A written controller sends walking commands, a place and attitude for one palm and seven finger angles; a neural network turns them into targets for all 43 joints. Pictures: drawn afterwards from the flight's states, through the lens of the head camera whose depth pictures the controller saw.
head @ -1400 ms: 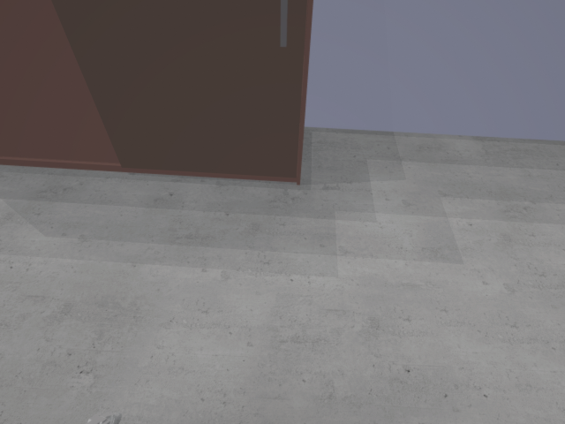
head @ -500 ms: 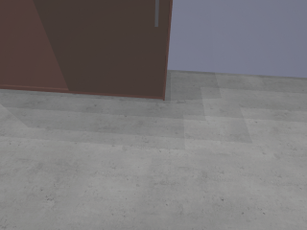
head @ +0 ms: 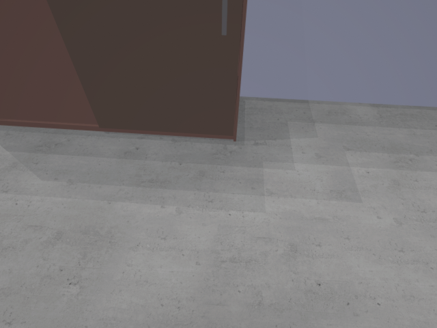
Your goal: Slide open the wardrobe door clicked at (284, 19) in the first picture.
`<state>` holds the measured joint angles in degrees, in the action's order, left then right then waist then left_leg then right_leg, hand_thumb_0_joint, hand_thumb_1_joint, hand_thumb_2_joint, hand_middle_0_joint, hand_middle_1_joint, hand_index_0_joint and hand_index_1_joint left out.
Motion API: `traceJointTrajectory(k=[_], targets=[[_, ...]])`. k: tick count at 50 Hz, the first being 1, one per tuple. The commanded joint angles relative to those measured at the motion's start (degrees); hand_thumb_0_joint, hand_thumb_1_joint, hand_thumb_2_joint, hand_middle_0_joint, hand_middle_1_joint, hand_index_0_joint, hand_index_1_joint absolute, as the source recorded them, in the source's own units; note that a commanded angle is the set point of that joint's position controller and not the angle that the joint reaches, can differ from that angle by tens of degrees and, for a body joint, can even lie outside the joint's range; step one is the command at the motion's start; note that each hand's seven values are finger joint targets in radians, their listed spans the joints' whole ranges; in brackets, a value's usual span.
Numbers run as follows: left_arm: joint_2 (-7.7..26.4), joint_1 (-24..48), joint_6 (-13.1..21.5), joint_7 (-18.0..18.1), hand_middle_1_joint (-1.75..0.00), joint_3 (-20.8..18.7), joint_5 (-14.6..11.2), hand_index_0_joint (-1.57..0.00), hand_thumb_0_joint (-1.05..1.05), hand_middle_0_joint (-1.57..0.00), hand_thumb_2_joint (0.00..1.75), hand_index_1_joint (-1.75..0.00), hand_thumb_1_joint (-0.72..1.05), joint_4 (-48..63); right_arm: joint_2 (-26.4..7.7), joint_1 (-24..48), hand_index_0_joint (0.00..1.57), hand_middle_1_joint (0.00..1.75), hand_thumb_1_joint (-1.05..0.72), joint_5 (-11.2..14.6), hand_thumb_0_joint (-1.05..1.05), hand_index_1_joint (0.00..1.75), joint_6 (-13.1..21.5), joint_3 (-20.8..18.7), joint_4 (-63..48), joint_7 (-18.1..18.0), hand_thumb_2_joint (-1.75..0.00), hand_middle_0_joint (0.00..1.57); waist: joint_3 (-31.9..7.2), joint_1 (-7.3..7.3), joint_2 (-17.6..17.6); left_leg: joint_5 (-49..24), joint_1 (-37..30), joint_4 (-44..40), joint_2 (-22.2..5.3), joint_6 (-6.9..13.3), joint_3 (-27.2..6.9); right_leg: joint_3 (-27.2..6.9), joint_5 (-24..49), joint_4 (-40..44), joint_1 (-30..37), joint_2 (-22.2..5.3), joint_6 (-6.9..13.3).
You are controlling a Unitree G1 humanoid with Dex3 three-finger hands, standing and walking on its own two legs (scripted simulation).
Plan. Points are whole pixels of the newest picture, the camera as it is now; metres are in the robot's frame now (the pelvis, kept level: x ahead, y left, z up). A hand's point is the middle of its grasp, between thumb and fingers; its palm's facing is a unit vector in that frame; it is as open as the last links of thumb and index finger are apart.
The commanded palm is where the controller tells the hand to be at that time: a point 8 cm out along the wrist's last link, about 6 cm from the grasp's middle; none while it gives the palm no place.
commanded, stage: look at it before walking up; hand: right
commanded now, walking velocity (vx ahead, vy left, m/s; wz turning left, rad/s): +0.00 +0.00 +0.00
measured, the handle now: (225, 5) +1.39 +0.05 +0.08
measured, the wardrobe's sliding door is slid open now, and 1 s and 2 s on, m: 0.00 0.00 0.00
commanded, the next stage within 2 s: walk to a spot facing it in 0.04 s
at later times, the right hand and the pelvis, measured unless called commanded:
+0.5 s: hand out of the picture +0.07 -0.17 -0.19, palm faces -0.12 +0.97 -0.22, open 7.3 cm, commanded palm none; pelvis +0.06 +0.03 -0.02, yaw +8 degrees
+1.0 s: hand (298, 305) +0.23 -0.17 -0.21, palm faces -0.20 +0.97 -0.13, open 7.3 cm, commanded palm none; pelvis +0.28 +0.01 -0.03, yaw +18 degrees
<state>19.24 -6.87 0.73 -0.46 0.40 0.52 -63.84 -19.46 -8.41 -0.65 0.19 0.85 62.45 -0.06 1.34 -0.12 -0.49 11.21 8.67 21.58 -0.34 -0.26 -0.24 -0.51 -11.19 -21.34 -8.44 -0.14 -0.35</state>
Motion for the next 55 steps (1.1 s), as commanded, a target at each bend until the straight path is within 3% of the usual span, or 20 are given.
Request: traceJointTrajectory(k=[1,8,13,17,19,21,23,24,25,26,30,34,42,43,45,46,47,48,51,55], targets=[[12.05,2.62,1.27,1.05,-0.3,-2.46,-0.13,-0.2,0.0,-0.2,0.9,-0.3,0.9,3.73,-11.97,2.22,0.2,0.3,-0.9,-0.08,0.0,0.3,1.42,-2.59,-3.63,-0.57,-0.9,0.2,-2.64,0.15,0.35,-5.63,-0.21,-3.7,-6.56,1.99,-5.8,-5.4,6.33,3.66,0.49,-6.62,1.76],[8.22,1.25,1.04,1.0,-0.3,-1.55,0.1,-0.2,0.0,-0.2,0.9,-0.3,0.9,2.87,-7.98,0.37,0.2,0.3,-0.9,0.05,0.0,0.3,0.92,-1.88,-2.79,-0.66,-0.9,0.2,-4.21,0.2,0.44,-4.35,-0.72,-3.6,-6.29,1.47,-5.76,-4.28,5.19,3.48,1.88,-6.83,1.22],[6.41,-3.26,-0.36,0.75,-0.3,-2.07,0.89,-0.2,0.0,-0.2,0.9,-0.3,0.9,3.4,-5.57,-3.79,0.2,0.3,-0.9,-0.68,0.0,0.3,-1.08,-2.48,-3.8,0.63,-0.9,0.2,3.73,0.18,0.66,19.74,9.08,-1.58,-3.03,2.57,-8.38,-3.56,-21.64,3.02,-3.36,-7.08,1.65],[8.98,-6.88,0.32,1.04,-0.3,-3.95,0.69,-0.2,0.0,-0.2,0.9,-0.3,0.9,4.63,-2.73,-5.93,0.2,0.3,-0.9,-0.74,0.0,0.3,-0.43,-3.29,-6.44,1.54,-0.9,0.2,6.76,-0.54,7.26,16.12,18.16,12.52,1.83,2.38,-3.0,-11.08,-28.12,7.21,-0.49,-14.56,6.38],[8.93,-8.86,1.2,1.17,-0.3,-4.82,0.52,-0.2,0.0,-0.2,0.9,-0.3,0.9,4.86,-0.44,-4.33,0.2,0.3,-0.9,-0.73,0.0,0.3,0.17,-3.52,-8.28,1.92,-0.9,0.2,5.43,-1.4,10.43,14.5,21.7,20.49,0.22,1.28,1.19,-12.7,-20.02,8.61,3.72,-19.79,9.7],[7.51,-9.3,1.66,1.19,-0.3,-4.79,0.65,-0.2,0.0,-0.2,0.9,-0.3,0.9,5.02,0.51,-4.69,0.2,0.3,-0.9,-0.69,0.0,0.3,0.92,-3.88,-8.95,2.14,-0.9,0.2,5.15,-0.8,8.69,15.95,19.6,18.58,-1.53,1.22,1.63,-8.56,-9.34,4.37,3.52,-19.85,9.62],[5.3,-6.09,1.69,1.21,-0.3,-4.27,0.68,-0.2,0.0,-0.2,0.9,-0.3,0.9,5.59,1.15,-15.01,0.2,0.3,-0.9,-0.91,0.0,0.3,1.63,-4.46,-5.56,2.05,-0.9,0.2,1.65,4.49,3.42,7.42,1.42,6.05,-0.5,2.35,2.29,1.49,-3.42,-11.52,-5.83,-13.82,4.83],[0.89,-4.5,1.89,0.86,-0.3,-3.48,0.1,-0.2,0.0,-0.2,0.9,-0.3,0.9,7.75,-4.22,-23.22,0.2,0.3,-0.9,-1.37,0.0,0.3,2.58,-5.77,-2.9,1.29,-0.9,0.2,-0.99,7.26,-13.63,6.56,-12.05,-2.98,-10.96,6.42,-16.93,9.38,-9.54,-31.25,-21.8,-6.19,0.79],[-1.3,0.55,2.42,0.44,-0.3,-2.56,0.29,-0.2,0.0,-0.2,0.9,-0.3,0.9,11.02,-8.23,-29.58,0.2,0.3,-0.9,-0.46,0.0,0.3,2.86,-6.34,-1.18,0.19,-0.9,0.2,0.27,8.85,-20.73,-3.25,-15.05,-8.87,-20.75,10.33,-34.75,8.11,-22.01,-42.6,-33.54,-1.67,-0.63],[0.73,0.96,2.69,0.59,-0.3,-3.19,0.45,-0.2,0.0,-0.2,0.9,-0.3,0.9,10.78,-6.44,-29.55,0.2,0.3,-0.9,-0.06,0.0,0.3,3.05,-5.91,-0.92,-0.61,-0.9,0.2,0.77,7.94,-12.92,-5.34,-14.88,-7.67,-20.4,11.87,-32.98,2.14,-18.6,-45.33,-34.38,-4.14,0.14],[-2.62,-0.25,2.29,-0.03,-0.3,-3.63,0.93,-0.2,0.0,-0.2,0.9,-0.3,0.9,8.54,0.16,-21.6,0.2,0.3,-0.9,-0.68,0.0,0.3,3.66,-4.49,-2.74,-0.77,-0.9,0.2,5.1,2.88,-0.49,-6.95,-5.74,-8.13,-15.57,12.86,-21.62,2.51,-8.04,-44.99,-32.28,-7.16,-1.11],[-4.48,-1.45,1.13,-0.59,-0.3,-3.84,0.72,-0.2,0.0,-0.2,0.9,-0.3,0.9,8.81,2.33,-22.04,0.2,0.3,-0.9,-0.65,0.0,0.3,4.48,-3.91,-1.66,-0.96,-0.9,0.2,5.37,0.89,-5.36,-12.45,-3.27,-9.8,-11.35,10.59,-13.79,4.2,-0.59,-40.56,-31.39,-6.64,-2.47],[-6.88,6.4,2.43,-1.44,-0.3,-3.32,0.12,-0.2,0.0,-0.2,0.9,-0.3,0.9,12.65,2.96,-23.64,0.2,0.3,-0.9,-0.88,0.0,0.3,4.39,-4.07,0.51,-1.96,-0.9,0.2,6.58,2.81,-8.49,-24.32,-5.77,-8.24,-9.69,8.69,-9.89,7.41,2.22,-19.75,-23.29,-4.14,-0.43],[-6.39,5.4,2.69,-1.23,-0.3,-3.43,0.09,-0.2,0.0,-0.2,0.9,-0.3,0.9,12.4,2.59,-23.39,0.2,0.3,-0.9,-0.83,0.0,0.3,4.36,-4.24,0.48,-1.99,-0.9,0.2,5.64,2.28,-8.18,-28.48,-5.04,-6.01,-9.97,8.55,-9.97,7.63,1.32,-17.77,-18.54,-3.12,0.36],[-4.34,-6.62,3.24,-0.26,-0.3,-4.23,0.47,-0.2,0.0,-0.2,0.9,-0.3,0.9,8.59,1.3,-20.85,0.2,0.3,-0.9,-0.73,0.0,0.3,4.5,-4.71,0.08,-1.99,-0.9,0.2,-0.45,-3.27,-6.07,-36.89,-4.36,6.53,-8.0,7.14,-7.4,8.59,2.97,-11.55,-4.24,-0.45,1.64],[-1.49,-15.79,3.4,0.39,-0.3,-4.89,0.75,-0.2,0.0,-0.2,0.9,-0.3,0.9,5.9,2.06,-20.87,0.2,0.3,-0.9,-0.42,0.0,0.3,4.56,-4.95,-0.3,-1.86,-0.9,0.2,-5.66,-6.66,-3.26,-30.49,1.39,17.79,-6.19,5.85,-6.71,4.91,5.07,-10.23,8.88,-3.25,2.49],[4.81,-22.62,3.52,0.99,-0.3,-6.42,1.65,-0.2,0.0,-0.2,0.9,-0.3,0.9,4.33,5.2,-24.78,0.2,0.3,-0.9,0.26,0.0,0.3,4.22,-5.08,-0.7,-1.29,-0.9,0.2,-13.78,-7.51,10.91,-5.58,13.24,34.93,0.75,3.74,-1.26,-13.22,2.73,-8.01,22.96,-17.46,6.34],[7.39,-25.55,3.3,1.06,-0.3,-6.7,1.21,-0.2,0.0,-0.2,0.9,-0.3,0.9,3.65,7.19,-25.09,0.2,0.3,-0.9,0.35,0.0,0.3,4.37,-4.37,-1.93,-0.84,-0.9,0.2,-15.31,-6.39,19.09,19.9,21.48,51.81,4.59,3.15,-1.34,-29.64,-0.61,3.55,23.36,-27.93,9.99],[-2.76,-11.49,3.55,1.34,-0.3,-4.41,0.65,-0.2,0.0,-0.2,0.9,-0.3,0.9,6.45,6.53,-15.38,0.2,0.3,-0.9,-0.82,0.0,0.3,3.21,-4.69,-2.81,-0.1,-0.9,0.2,2.71,-1.88,4.8,7.74,25.41,56.91,-4.42,2.91,-3.13,-18.13,-12.7,10.91,-1.46,-23.13,7.78],[-7.2,-11.27,5.14,1.71,-0.3,-3.22,0.31,-0.2,0.0,-0.2,0.9,-0.3,0.9,4.84,9.74,-19.27,0.2,0.3,-0.9,-1.37,0.0,0.3,0.24,-4.94,-1.58,0.56,-0.9,0.2,3.25,3.0,6.55,0.05,19.45,51.46,-4.84,1.62,-1.87,-0.35,-1.11,11.4,-9.88,-15.82,0.76]])
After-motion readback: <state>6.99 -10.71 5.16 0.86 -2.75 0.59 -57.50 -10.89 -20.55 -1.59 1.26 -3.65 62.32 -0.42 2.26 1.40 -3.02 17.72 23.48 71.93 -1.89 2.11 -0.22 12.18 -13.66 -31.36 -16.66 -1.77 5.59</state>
